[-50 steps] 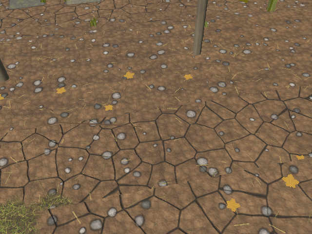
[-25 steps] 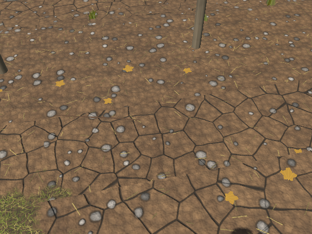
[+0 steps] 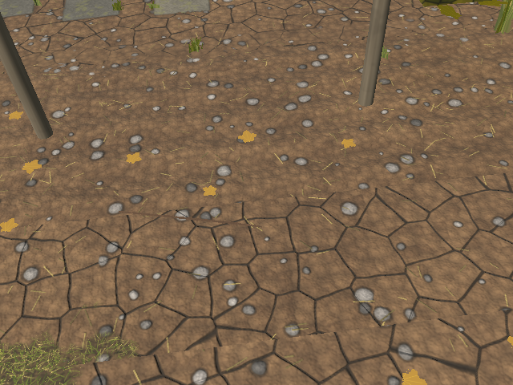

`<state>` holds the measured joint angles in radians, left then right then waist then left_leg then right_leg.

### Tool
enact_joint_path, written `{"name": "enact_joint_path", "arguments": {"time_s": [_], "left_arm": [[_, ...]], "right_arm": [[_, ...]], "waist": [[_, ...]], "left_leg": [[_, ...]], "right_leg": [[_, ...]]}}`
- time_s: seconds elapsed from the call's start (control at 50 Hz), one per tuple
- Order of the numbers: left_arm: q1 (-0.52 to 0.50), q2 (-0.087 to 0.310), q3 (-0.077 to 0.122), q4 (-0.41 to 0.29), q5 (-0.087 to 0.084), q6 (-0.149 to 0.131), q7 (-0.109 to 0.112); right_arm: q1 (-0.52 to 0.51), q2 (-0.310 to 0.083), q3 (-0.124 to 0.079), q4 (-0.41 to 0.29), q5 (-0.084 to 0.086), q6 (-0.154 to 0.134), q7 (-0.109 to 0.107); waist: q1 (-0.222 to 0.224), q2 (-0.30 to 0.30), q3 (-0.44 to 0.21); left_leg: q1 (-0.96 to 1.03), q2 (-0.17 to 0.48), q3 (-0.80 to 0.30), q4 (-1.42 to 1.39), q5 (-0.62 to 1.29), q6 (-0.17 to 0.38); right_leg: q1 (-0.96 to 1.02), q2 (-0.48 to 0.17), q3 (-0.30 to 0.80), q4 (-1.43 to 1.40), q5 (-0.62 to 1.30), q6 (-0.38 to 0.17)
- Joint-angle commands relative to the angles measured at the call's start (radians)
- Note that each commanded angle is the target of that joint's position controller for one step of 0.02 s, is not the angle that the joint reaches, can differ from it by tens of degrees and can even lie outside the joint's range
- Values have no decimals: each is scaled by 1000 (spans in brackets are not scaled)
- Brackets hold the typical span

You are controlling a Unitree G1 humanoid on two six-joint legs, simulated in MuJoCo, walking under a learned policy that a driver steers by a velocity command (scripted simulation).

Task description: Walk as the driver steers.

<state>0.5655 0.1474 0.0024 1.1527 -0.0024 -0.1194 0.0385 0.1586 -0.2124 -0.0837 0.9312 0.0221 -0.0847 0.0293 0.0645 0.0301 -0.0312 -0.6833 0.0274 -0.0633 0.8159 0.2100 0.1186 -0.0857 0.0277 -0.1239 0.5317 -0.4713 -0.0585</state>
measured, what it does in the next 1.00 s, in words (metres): goes down, turning left: left foot 0.18 m lower, then right foot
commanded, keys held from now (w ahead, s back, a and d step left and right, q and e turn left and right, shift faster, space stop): q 0.62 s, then no key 0.24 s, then w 0.14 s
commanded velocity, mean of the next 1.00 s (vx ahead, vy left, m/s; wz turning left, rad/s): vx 0.07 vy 0.00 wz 0.42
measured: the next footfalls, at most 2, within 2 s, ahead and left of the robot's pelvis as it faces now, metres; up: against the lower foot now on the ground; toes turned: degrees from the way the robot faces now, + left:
left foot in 0.22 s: +0.25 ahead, +0.07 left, -0.18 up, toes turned +6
right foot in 0.70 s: +0.30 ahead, -0.13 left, -0.19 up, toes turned +29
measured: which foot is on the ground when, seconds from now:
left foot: up 0.00-0.20, down 0.22-0.70, up 0.72-1.00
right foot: down 0.00-0.20, up 0.22-0.68, down 0.70-1.00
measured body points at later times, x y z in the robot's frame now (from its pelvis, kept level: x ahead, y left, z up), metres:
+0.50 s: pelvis +0.15 -0.01 -0.18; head +0.18 +0.02 +0.27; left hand +0.26 +0.28 -0.29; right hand +0.33 -0.24 -0.29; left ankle +0.21 +0.06 -0.91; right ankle +0.28 -0.18 -0.83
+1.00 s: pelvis +0.21 -0.07 -0.17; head +0.23 -0.09 +0.28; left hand +0.19 +0.20 -0.27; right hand +0.42 -0.26 -0.30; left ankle +0.16 +0.09 -0.86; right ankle +0.26 -0.15 -0.91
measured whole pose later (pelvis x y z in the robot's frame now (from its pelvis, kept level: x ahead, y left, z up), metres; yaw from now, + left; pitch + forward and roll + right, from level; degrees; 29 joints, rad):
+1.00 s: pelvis +0.21 -0.07 -0.17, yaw +27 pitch +1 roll +1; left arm 0.28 0.20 0.03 0.71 0.01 0.00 0.01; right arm 0.29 -0.26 -0.06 0.73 0.01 0.04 -0.02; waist 0.01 0.04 -0.02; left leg -0.45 0.01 -0.08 0.84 -0.31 -0.07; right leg -0.27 0.03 0.03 0.48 -0.24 -0.06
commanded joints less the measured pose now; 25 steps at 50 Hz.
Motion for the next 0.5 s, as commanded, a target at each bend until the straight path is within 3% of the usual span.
{"name": "enact_joint_path", "arguments": {"time_s": [0.02, 0.06, 0.08, 0.12, 0.14, 0.16, 0.18, 0.2, 0.22, 0.24, 0.26, 0.28, 0.3, 0.32, 0.34, 0.36, 0.38, 0.4, 0.44, 0.46, 0.5], "left_arm": [[-37, 116, 1, -58, 0, -8, 48], [-46, 102, -6, -76, -13, -6, 49], [-29, 88, -11, -82, -21, 0, 42], [9, 99, -5, -106, -29, 19, 36], [15, 101, -1, -124, -31, 36, 38], [4, 101, 2, -141, -30, 50, 39], [-28, 99, 2, -159, -29, 63, 33], [-44, 109, 6, -164, -26, 58, 13], [-31, 74, 3, -183, 5, 39, -16], [81, 65, -17, -243, 1, 23, -36], [32, 175, -6, -315, -3, 7, -48], [-41, 200, -9, -388, -9, 11, -42], [-89, 190, -6, -401, -8, 31, -22], [-85, 238, 24, -357, 0, 63, 3], [-116, 237, 38, -358, 5, 94, 25], [-182, 201, 42, -388, 11, 106, 43], [-229, 188, 49, -416, 25, 108, 57], [-266, 157, 48, -437, 30, 105, 65], [-331, 92, 41, -480, 18, 113, 66], [-362, 86, 41, -504, 12, 120, 61], [-427, 114, 57, -538, 8, 133, 48]], "right_arm": [[-18, 17, 18, -66, -22, 14, 47], [-54, 6, 26, -103, -17, 35, 58], [-97, 6, 36, -132, -19, 45, 59], [-172, -5, 52, -173, -16, 54, 71], [-158, -16, 55, -169, -6, 53, 80], [-80, -36, 52, -140, -5, 49, 85], [53, -50, 41, -92, -5, 38, 82], [251, -84, 21, -33, -27, 33, 66], [375, -148, 15, 0, -46, 42, 52], [308, -235, 12, -73, -81, 33, 35], [236, -281, -13, -129, -58, 46, 22], [136, -289, -15, -168, -40, 64, 4], [35, -257, -3, -186, -35, 76, -12], [-37, -174, 25, -229, -27, 73, -21], [-67, -165, 33, -231, -36, 72, -20], [-30, -195, 27, -223, -22, 71, -28], [23, -203, 21, -212, -29, 73, -42], [73, -201, 18, -207, -38, 78, -58], [95, -192, 15, -222, -20, 102, -88], [83, -193, 11, -242, -13, 115, -99], [65, -197, 3, -280, -14, 133, -104]], "waist": [[-36, -84, 127], [-29, -92, 113], [-9, -79, 125], [32, -59, 143], [32, -50, 141], [10, -52, 121], [-49, -49, 79], [-143, 18, -23], [-164, 207, -109], [-96, 215, -315], [-125, 145, -483], [-85, 29, -519], [-26, -143, -459], [4, -292, -342], [33, -222, -205], [13, -147, -38], [-5, -73, -12], [-21, -28, -31], [-41, 51, -109], [-49, 80, -126], [-67, 121, -78]], "left_leg": [[306, -77, 88, -175, 443, -16], [355, -81, 94, -208, 508, -31], [320, -77, 101, -261, 482, -47], [200, -52, 101, -368, 396, -76], [147, -21, 76, -449, 370, -83], [137, 3, 63, -537, 364, -81], [238, 9, 85, -642, 402, -63], [579, -1, 118, -678, 532, -7], [953, 121, 2, -451, 1013, 83], [1288, 324, -267, -76, 1240, 265], [1317, 404, -415, -130, 1086, 380], [1242, 435, -510, -248, 584, 407], [1022, 448, -589, -361, 203, 364], [739, 401, -529, -443, 52, 315], [471, 340, -492, -446, 41, 282], [267, 209, -370, -462, 26, 245], [225, 116, -308, -446, 20, 221], [252, 63, -278, -430, 27, 194], [372, 48, -309, -415, -77, 141], [404, 55, -348, -429, -226, 120], [402, 65, -434, -472, -536, 86]], "right_leg": [[-406, -123, 9, -57, 271, 13], [-421, -109, -20, 79, 185, 37], [-371, -106, -23, 163, 155, 39], [-212, -125, 16, 343, 151, 24], [-119, -138, 39, 444, 179, 18], [-43, -143, 53, 578, 247, 15], [-46, -141, 48, 743, 359, 18], [-220, -88, 2, 1026, 403, 45], [-590, 12, -60, 1443, -287, 79], [-914, 1, 155, 1633, -438, 99], [-986, -37, 249, 1660, -355, 107], [-1033, -79, 276, 1643, -270, 105], [-982, -109, 269, 1574, -162, 125], [-858, -119, 281, 1331, 54, 140], [-734, -120, 269, 1238, 77, 154], [-674, -88, 240, 1036, 146, 179], [-620, -61, 215, 876, 189, 186], [-595, -41, 202, 736, 229, 191], [-579, -21, 231, 569, 264, 199], [-580, -15, 250, 510, 268, 195], [-601, -7, 276, 407, 272, 176]]}}
Keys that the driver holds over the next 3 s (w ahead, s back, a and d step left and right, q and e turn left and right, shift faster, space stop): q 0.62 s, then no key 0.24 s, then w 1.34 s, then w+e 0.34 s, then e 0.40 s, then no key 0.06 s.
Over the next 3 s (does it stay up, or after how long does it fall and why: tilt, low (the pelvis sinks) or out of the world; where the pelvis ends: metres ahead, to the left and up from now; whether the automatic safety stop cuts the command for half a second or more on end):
stays up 1.07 0.36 -0.37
